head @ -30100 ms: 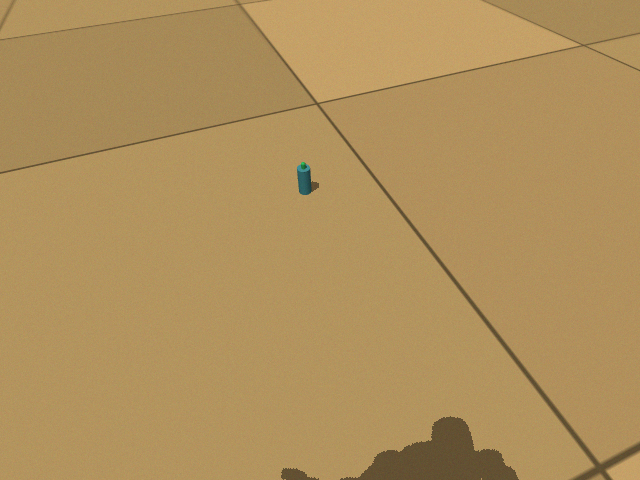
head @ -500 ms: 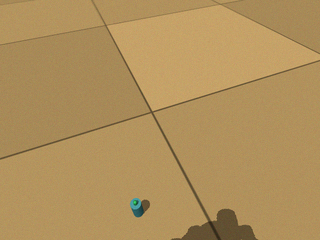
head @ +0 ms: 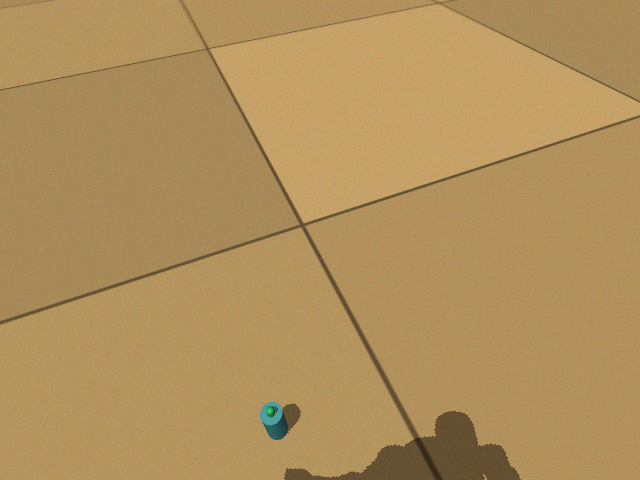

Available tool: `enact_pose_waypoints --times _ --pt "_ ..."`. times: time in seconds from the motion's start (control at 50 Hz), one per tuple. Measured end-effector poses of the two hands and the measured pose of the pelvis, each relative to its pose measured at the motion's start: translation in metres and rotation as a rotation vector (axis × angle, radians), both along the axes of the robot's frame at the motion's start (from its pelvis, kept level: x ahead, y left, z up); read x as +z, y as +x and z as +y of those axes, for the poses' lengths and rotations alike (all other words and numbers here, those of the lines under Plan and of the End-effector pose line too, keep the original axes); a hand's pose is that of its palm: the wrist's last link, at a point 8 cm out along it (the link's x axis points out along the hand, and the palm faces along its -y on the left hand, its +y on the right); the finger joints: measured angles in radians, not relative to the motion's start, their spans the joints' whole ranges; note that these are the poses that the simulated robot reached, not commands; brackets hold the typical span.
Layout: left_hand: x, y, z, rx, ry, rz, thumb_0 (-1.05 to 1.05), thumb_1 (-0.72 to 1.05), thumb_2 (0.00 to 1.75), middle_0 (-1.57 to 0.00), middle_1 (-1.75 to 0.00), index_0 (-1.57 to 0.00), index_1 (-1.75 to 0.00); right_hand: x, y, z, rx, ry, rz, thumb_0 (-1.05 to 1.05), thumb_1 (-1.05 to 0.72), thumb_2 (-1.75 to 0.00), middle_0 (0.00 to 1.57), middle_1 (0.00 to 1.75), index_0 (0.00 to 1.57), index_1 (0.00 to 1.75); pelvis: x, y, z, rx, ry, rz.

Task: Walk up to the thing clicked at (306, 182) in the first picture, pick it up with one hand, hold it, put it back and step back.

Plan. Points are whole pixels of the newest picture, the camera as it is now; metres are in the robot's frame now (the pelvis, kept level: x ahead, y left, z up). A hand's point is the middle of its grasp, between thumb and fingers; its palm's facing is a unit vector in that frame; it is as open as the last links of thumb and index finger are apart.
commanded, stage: stand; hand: left
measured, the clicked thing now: (273, 419) +0.42 +0.20 -0.70
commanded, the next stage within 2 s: step back in 0.44 s
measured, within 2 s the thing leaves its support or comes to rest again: neither
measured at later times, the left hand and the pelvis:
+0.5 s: hand out of the picture +0.08 +0.24 -0.16, palm faces +0.00 -0.94 -0.34, open 7.4 cm; pelvis +0.00 -0.01 +0.00, yaw +0 degrees
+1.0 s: hand out of the picture +0.06 +0.30 -0.18, palm faces -0.08 -0.93 -0.35, open 7.4 cm; pelvis -0.07 +0.05 -0.02, yaw -2 degrees
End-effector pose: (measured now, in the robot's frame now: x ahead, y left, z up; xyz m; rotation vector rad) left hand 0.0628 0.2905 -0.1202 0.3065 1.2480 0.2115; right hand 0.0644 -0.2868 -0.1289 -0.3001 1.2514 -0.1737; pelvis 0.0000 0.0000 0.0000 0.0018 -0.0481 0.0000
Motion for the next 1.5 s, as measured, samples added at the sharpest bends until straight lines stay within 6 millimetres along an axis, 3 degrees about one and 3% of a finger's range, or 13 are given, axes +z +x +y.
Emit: enact_pose_waypoints --times 0.44,0.56,0.68,0.76,0.84,0.92,1.04,1.16,1.26,1.4,1.5 --pt "-0.001 0.009 -0.006 -0.006 -0.003 0.004 0.01 0.91 0.9 -0.21 -0.3 -0.2 -0.3 0.003 0.011 -0.01 -0.004 -0.01 -0.005 0.0 -0.91 -0.9 0.2 0.3 0.2 0.3 0.001 0.008 -0.006 -0.003 -0.001 0.007" --pt "-0.004 0.011 0.005 0.01 0.017 -0.015 0.01 0.91 0.9 -0.21 -0.3 -0.2 -0.3 0.0 0.009 -0.019 -0.018 -0.024 0.001 0.0 -0.91 -0.9 0.2 0.3 0.2 0.3 -0.006 -0.007 -0.005 0.001 -0.012 0.022" --pt "-0.01 0.014 0.029 -0.03 0.043 -0.038 0.01 0.91 0.9 -0.21 -0.3 -0.2 -0.3 0.002 -0.008 -0.019 -0.024 -0.073 0.019 0.0 -0.91 -0.9 0.2 0.3 0.2 0.3 -0.014 -0.027 0.012 -0.003 -0.005 0.029" --pt "-0.023 0.024 0.05 -0.048 0.036 -0.08 0.01 0.91 0.9 -0.21 -0.3 -0.2 -0.3 0.002 -0.032 -0.01 -0.025 -0.114 0.029 0.0 -0.91 -0.9 0.2 0.3 0.2 0.3 -0.026 -0.037 0.03 0.012 -0.019 0.04" --pt "-0.024 0.027 0.056 -0.059 0.03 -0.104 0.01 0.91 0.9 -0.2 -0.3 -0.2 -0.3 0.009 -0.058 0.006 -0.022 -0.123 0.065 0.0 -0.91 -0.9 0.2 0.3 0.2 0.3 -0.022 -0.051 0.038 0.004 -0.022 0.026" --pt "-0.022 0.016 0.053 -0.077 0.01 -0.092 0.01 0.91 0.9 -0.2 -0.3 -0.2 -0.3 0.014 -0.075 0.017 -0.03 -0.121 0.065 0.0 -0.91 -0.9 0.2 0.3 0.2 0.3 -0.015 -0.062 0.043 -0.006 -0.034 0.04" --pt "-0.023 -0.016 0.05 -0.108 0.015 -0.053 0.01 0.91 0.9 -0.2 -0.3 -0.2 -0.3 0.007 -0.082 0.022 -0.047 -0.103 -0.015 0.0 -0.9 -0.9 0.2 0.3 0.2 0.31 -0.019 -0.081 0.045 -0.044 -0.019 0.032" --pt "-0.024 -0.047 0.043 -0.129 0.048 -0.045 0.01 0.91 0.9 -0.21 -0.3 -0.2 -0.3 -0.013 -0.095 0.013 -0.054 -0.065 -0.076 0.0 -0.9 -0.9 0.2 0.3 0.21 0.31 -0.032 -0.107 0.035 -0.086 -0.003 0.016" --pt "-0.01 -0.08 0.034 -0.124 0.052 -0.054 0.01 0.91 0.9 -0.21 -0.3 -0.2 -0.3 -0.016 -0.112 0.009 -0.071 -0.035 -0.073 0.0 -0.91 -0.9 0.2 0.3 0.2 0.3 -0.026 -0.127 0.028 -0.08 -0.004 0.001" --pt "0.005 -0.101 0.041 -0.108 0.063 -0.111 0.01 0.91 0.9 -0.21 -0.3 -0.2 -0.3 -0.003 -0.145 0.005 -0.034 -0.066 -0.051 0.0 -0.91 -0.9 0.2 0.3 0.2 0.3 -0.017 -0.158 0.036 -0.064 0.022 0.04" --pt "-0.009 -0.114 0.056 -0.108 0.045 -0.169 0.01 0.9 0.9 -0.21 -0.3 -0.2 -0.3 -0.005 -0.172 0.013 0.004 -0.118 -0.037 0.0 -0.91 -0.9 0.2 0.3 0.2 0.3 -0.03 -0.188 0.049 -0.018 -0.009 0.034"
